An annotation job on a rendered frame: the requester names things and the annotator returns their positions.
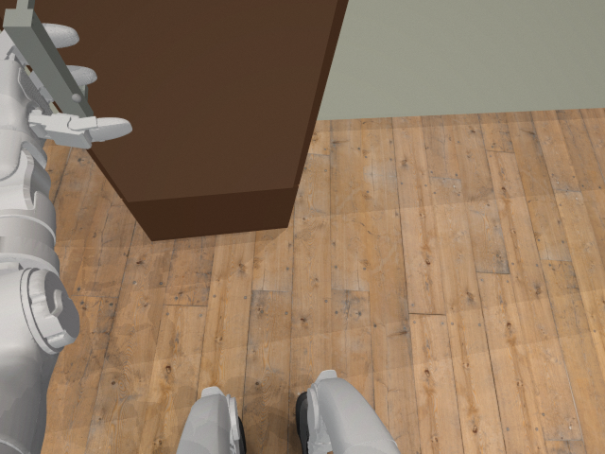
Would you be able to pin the right robot thigh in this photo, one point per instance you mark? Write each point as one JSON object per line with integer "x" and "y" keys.
{"x": 353, "y": 426}

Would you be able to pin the robot left upper arm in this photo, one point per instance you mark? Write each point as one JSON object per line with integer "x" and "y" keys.
{"x": 37, "y": 319}

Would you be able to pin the left robot hand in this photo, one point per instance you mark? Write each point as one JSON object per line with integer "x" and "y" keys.
{"x": 20, "y": 94}

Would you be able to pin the handle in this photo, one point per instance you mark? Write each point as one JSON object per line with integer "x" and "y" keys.
{"x": 28, "y": 34}

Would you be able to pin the robot left forearm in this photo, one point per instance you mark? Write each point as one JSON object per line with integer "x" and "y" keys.
{"x": 27, "y": 215}

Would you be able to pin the robot thigh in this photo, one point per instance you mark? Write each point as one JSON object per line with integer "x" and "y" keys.
{"x": 353, "y": 426}
{"x": 212, "y": 425}

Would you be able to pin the left robot thigh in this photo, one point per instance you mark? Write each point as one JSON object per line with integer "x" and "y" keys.
{"x": 212, "y": 425}

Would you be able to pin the cupboard door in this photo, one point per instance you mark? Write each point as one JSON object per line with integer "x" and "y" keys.
{"x": 218, "y": 92}

